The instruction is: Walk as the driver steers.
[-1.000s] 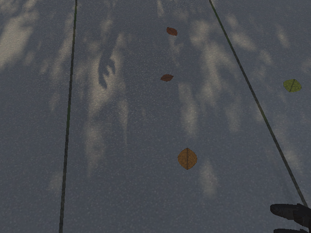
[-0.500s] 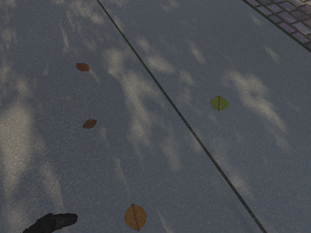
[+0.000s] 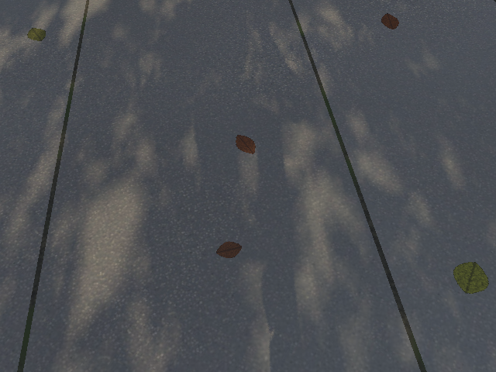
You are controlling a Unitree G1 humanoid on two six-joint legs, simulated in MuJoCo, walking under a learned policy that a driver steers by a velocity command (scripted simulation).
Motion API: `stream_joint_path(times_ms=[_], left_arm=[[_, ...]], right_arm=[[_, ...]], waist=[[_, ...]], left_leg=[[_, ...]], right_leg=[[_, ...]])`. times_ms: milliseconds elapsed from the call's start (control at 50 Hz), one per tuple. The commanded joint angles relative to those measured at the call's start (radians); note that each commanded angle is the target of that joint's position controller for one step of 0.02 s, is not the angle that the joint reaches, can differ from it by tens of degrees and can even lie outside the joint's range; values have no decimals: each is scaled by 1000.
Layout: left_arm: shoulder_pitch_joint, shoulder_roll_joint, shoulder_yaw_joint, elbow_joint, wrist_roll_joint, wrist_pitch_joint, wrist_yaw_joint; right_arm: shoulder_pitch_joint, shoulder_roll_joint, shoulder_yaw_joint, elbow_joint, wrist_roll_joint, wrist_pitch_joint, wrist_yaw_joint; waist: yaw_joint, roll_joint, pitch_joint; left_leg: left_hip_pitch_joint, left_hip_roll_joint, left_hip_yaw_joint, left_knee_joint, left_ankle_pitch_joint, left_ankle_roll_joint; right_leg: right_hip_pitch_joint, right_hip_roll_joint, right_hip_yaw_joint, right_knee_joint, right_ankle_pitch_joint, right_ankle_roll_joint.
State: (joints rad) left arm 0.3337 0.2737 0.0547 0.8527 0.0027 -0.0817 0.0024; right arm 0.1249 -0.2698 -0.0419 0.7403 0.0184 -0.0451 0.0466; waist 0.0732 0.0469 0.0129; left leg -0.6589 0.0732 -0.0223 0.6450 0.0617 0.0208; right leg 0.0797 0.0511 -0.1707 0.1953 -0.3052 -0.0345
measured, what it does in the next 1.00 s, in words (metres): walks ahead, turning left: left foot, then right foot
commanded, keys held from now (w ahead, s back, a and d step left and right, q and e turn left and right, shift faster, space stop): w+q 0.04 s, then q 0.54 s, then no key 0.42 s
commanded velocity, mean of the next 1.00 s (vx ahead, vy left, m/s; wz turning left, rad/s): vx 0.14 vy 0.00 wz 0.43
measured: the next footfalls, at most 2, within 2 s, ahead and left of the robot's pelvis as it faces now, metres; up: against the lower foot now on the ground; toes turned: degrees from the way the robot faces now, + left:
left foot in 0.10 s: +0.24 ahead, +0.12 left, +0.00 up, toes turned +6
right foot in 0.56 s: +0.38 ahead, -0.07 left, +0.00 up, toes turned +26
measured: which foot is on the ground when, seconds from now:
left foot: up 0.00-0.08, down 0.10-0.56, up 0.58-0.90, down 0.92-1.00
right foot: down 0.00-0.12, up 0.14-0.54, down 0.56-1.00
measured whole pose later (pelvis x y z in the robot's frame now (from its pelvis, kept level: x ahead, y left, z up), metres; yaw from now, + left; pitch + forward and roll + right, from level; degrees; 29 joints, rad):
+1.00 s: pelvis +0.24 +0.02 +0.00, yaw +26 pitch +0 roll +0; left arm 0.18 0.26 0.03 0.79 0.02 -0.01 0.01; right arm 0.20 -0.24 -0.04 0.70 -0.02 0.05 -0.01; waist 0.03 -0.02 0.03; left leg -0.22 -0.02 -0.04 0.51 -0.29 0.01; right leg -0.29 -0.04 0.01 0.50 -0.20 0.04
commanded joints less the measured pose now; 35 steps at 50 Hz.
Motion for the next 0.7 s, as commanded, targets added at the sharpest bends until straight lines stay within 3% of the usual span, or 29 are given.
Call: stream_joint_path(times_ms=[20, 60, 80, 100, 120, 140, 160, 180, 200, 220, 240, 280, 360, 480, 520, 540, 560, 580, 600, 620, 640, 680, 700], left_arm=[[12, 178, 44, -29, -11, 16, 12], [-14, 208, 51, -40, -11, 34, 26], [-26, 212, 52, -48, -8, 45, 35], [-42, 208, 48, -60, -13, 46, 43], [28, 131, 22, -93, 27, 26, 38], [93, 77, -8, -116, 30, -7, 12], [-10, 180, 20, -112, -4, -23, -2], [-89, 168, 15, -151, -26, -26, -2], [-107, 153, 15, -146, -12, -20, 10], [-105, 161, 22, -147, 2, -5, 22], [-88, 159, 24, -149, 4, 13, 24], [-47, 127, 18, -143, 9, 32, 31], [-103, 106, 8, -158, 14, 44, 39], [-221, 123, 14, -199, -1, 45, 20], [-197, 136, 24, -198, -3, 33, 14], [-163, 138, 29, -188, -2, 24, 13], [-139, 184, 42, -189, 11, 20, 18], [-185, 267, 58, -208, 33, 32, 27], [-125, 232, 56, -191, 47, 39, 22], [-140, 182, 42, -205, 38, 39, 21], [-171, 145, 33, -208, 26, 42, 20], [-215, 125, 23, -210, 7, 53, 22], [-221, 127, 21, -206, 9, 59, 22]], right_arm=[[-141, -58, -10, -134, 1, -17, 23], [-73, -92, -28, -139, -5, -12, 29], [45, -131, -50, -115, -8, -12, 25], [192, -184, -78, -85, -11, -13, 11], [268, -297, -104, -77, -19, -3, -14], [233, -309, -94, -118, -24, -6, -16], [230, -242, -80, -131, -24, 0, -15], [173, -204, -70, -133, -14, -1, -17], [122, -181, -65, -134, -2, 1, -20], [82, -162, -60, -144, -2, 5, -27], [59, -164, -60, -156, -16, 10, -30], [35, -179, -66, -157, -25, 12, -34], [40, -200, -75, -149, -9, 37, -61], [45, -195, -74, -154, -6, 76, -77], [27, -184, -70, -163, 0, 79, -78], [7, -171, -66, -169, 5, 81, -80], [41, -129, -53, -174, -2, 79, -79], [148, -81, -42, -176, -12, 75, -77], [147, -150, -56, -180, -18, 66, -78], [151, -210, -76, -158, -13, 68, -78], [134, -212, -83, -138, -6, 79, -82], [118, -170, -74, -131, -6, 102, -89], [111, -140, -65, -134, -5, 105, -86]], waist=[[3, -87, 74], [-50, -133, 11], [-112, -138, -57], [-195, -107, -132], [-166, 111, -261], [-113, 206, -459], [-184, 36, -464], [-162, 4, -313], [-122, -80, -184], [-89, -72, -135], [-60, -40, -113], [-30, -5, -115], [-44, 28, -167], [-81, 94, -142], [-59, 114, -132], [-33, 116, -124], [-48, 52, -147], [-134, -223, -149], [-94, -332, -169], [-87, -235, -154], [-86, -169, -128], [-91, -159, -92], [-95, -171, -82]], left_leg=[[-65, -18, 52, -45, -103, 38], [68, -88, 121, -40, -207, 72], [215, -133, 140, -59, -201, 94], [461, -140, 98, -149, -54, 131], [834, 93, -216, -71, 338, 239], [1085, 323, -715, -174, 430, 448], [1037, 275, -586, -194, 443, 397], [898, 229, -437, -201, 442, 349], [731, 175, -349, -234, 413, 306], [604, 147, -307, -265, 383, 288], [498, 121, -286, -295, 379, 284], [400, 93, -240, -309, 439, 285], [378, 52, -218, -272, 378, 241], [400, 37, -352, -225, 48, 187], [435, 28, -412, -176, 23, 160], [425, -1, -414, -136, -15, 129], [362, -49, -379, -39, -183, 81], [177, -199, -208, 157, -607, 13], [69, -206, -136, 377, -769, -37], [58, -166, -155, 516, -712, -59], [54, -153, -146, 568, -647, -76], [76, -141, -133, 585, -570, -103], [113, -142, -102, 544, -544, -110]], right_leg=[[52, -327, 50, 39, 641, -106], [67, -317, 17, 201, 1028, -78], [39, -294, 2, 370, 1147, -56], [-93, -247, -17, 600, 1051, -9], [-432, -140, -15, 964, 363, 54], [-723, 44, 171, 1264, -366, 97], [-757, -33, 305, 1290, -318, 78], [-794, -73, 280, 1222, -245, 65], [-793, -105, 255, 1139, -195, 73], [-742, -127, 253, 1071, -151, 81], [-671, -130, 253, 1039, -128, 89], [-616, -112, 235, 945, -94, 116], [-587, -77, 238, 741, 51, 146], [-524, -25, 272, 499, 83, 132], [-467, -20, 277, 357, 103, 109], [-389, -31, 266, 221, 214, 86], [-265, -163, 353, 176, 330, 36], [-133, -384, 580, 188, 628, -101], [-127, -491, 768, 151, 685, -243], [-149, -456, 699, 163, 636, -249], [-177, -386, 580, 182, 583, -206], [-233, -315, 467, 173, 515, -169], [-263, -280, 412, 160, 508, -163]])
